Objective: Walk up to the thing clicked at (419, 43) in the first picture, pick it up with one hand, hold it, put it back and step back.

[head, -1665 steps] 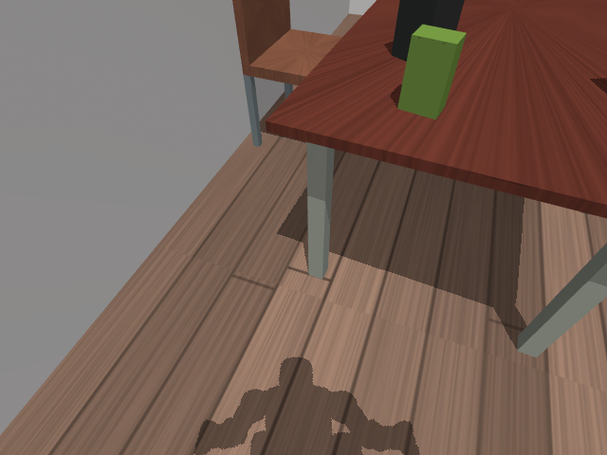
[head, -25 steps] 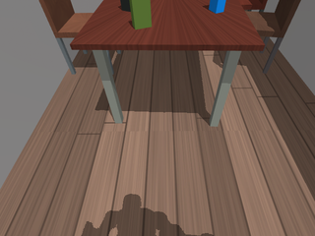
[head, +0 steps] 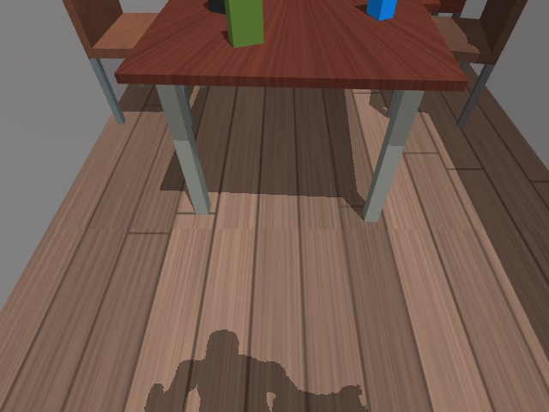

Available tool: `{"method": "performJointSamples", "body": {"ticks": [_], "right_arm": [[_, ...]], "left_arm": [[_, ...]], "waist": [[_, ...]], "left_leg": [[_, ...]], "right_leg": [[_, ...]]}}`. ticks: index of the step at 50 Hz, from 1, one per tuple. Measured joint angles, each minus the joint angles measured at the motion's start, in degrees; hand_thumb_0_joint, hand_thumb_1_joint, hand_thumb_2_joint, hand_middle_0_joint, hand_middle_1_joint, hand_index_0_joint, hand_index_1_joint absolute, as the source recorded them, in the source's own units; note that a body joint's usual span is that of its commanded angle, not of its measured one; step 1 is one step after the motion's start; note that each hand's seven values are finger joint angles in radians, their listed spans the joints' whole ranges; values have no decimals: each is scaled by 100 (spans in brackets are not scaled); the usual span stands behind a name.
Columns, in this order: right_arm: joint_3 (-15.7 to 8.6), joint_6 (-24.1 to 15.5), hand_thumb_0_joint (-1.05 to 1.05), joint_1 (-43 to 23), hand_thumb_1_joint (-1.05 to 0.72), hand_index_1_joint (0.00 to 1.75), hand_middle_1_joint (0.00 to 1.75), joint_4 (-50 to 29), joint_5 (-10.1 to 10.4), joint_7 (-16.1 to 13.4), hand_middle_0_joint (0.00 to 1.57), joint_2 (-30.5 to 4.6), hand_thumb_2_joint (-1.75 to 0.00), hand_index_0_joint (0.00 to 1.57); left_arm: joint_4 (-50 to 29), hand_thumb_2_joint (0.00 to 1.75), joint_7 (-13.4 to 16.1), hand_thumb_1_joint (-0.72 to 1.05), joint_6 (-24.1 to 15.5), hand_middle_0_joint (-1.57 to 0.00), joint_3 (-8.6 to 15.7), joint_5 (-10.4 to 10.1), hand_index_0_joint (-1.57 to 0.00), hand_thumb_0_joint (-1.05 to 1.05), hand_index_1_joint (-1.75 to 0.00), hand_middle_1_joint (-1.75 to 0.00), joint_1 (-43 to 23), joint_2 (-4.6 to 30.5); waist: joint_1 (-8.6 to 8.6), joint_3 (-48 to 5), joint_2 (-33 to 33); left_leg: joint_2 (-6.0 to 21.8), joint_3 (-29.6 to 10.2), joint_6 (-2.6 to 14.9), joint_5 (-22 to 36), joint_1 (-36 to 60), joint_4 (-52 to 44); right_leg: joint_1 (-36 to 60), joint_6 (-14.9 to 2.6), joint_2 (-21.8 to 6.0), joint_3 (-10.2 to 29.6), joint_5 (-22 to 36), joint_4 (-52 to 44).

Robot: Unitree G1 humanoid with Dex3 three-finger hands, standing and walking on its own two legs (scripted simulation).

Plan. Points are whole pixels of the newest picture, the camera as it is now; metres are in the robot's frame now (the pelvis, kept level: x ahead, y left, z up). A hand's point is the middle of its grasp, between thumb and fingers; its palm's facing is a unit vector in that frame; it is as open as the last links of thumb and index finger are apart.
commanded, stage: step back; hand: left
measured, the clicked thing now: (243, 11) +1.18 +0.18 +0.08
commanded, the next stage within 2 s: stand in 0.32 s
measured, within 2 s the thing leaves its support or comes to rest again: neither
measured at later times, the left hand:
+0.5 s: hand out of the picture +0.12 +0.26 -0.13, palm faces -0.05 -0.94 -0.34, open 7.4 cm
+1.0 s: hand out of the picture +0.08 +0.26 -0.13, palm faces -0.08 -0.94 -0.34, open 7.4 cm
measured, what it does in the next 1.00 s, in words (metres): stands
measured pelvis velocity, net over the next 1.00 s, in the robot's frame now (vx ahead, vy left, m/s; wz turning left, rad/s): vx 0.01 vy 0.01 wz -0.04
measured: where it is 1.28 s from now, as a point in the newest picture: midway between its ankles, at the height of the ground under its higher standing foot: outside the picture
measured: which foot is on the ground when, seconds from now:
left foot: down 0.00-1.00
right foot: down 0.00-1.00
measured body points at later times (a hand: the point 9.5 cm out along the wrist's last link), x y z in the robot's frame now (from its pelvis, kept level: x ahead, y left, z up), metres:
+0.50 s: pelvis +0.02 +0.01 +0.02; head +0.03 +0.01 +0.47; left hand +0.12 +0.31 -0.11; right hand +0.13 -0.29 -0.10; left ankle +0.05 +0.13 -0.72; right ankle +0.00 -0.12 -0.72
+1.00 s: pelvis +0.01 +0.01 +0.02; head +0.02 +0.01 +0.47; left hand +0.09 +0.31 -0.11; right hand +0.06 -0.30 -0.11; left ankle +0.05 +0.13 -0.72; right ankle +0.00 -0.12 -0.72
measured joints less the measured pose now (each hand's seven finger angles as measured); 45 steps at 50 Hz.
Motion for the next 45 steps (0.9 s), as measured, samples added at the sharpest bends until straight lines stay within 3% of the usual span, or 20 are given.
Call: {"method": "performJointSamples", "body": {"ticks": [4,6,18,29,45], "right_arm": [[113,11,0,-239,-90,30,30,58,24,19,21,156,-90,20],[170,27,0,-361,-90,30,30,108,44,21,21,228,-90,20],[266,19,0,-901,-90,30,30,406,145,34,21,347,-90,21],[237,-4,0,-740,-90,30,30,702,160,63,21,254,-90,20],[245,35,0,-359,-90,30,30,911,136,76,21,234,-90,20]], "left_arm": [[128,89,46,90,116,-20,-35,-76,-20,1,-30,-30,-126,63],[210,89,57,90,92,-20,-41,-67,-20,1,-30,-30,-193,75],[528,89,54,90,25,-20,-105,-72,-20,1,-30,-30,-553,13],[813,89,5,90,22,-20,-196,-72,-20,1,-30,-30,-674,-92],[947,89,-22,90,71,-20,-201,-51,-20,1,-30,-30,-489,-80]], "waist": [[12,-40,-86],[2,-63,-55],[-56,-191,-1],[-186,-200,-35],[-264,-235,-23]], "left_leg": [[48,111,9,-228,2,107],[119,97,-10,-258,41,81],[117,218,0,18,487,-630],[55,256,-2,450,915,-1415],[60,231,-14,614,868,-1578]], "right_leg": [[38,-55,75,170,-15,-92],[155,30,142,159,112,-308],[577,91,135,263,437,-1070],[938,112,80,281,810,-1733],[877,98,90,256,941,-1846]]}}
